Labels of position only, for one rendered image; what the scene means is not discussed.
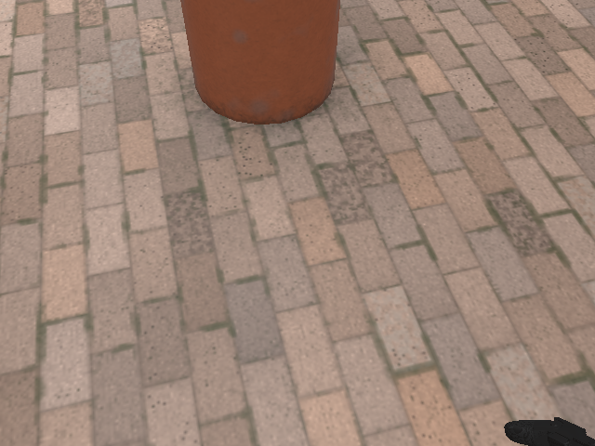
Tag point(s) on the right robot hand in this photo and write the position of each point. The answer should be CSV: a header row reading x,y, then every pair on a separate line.
x,y
547,433

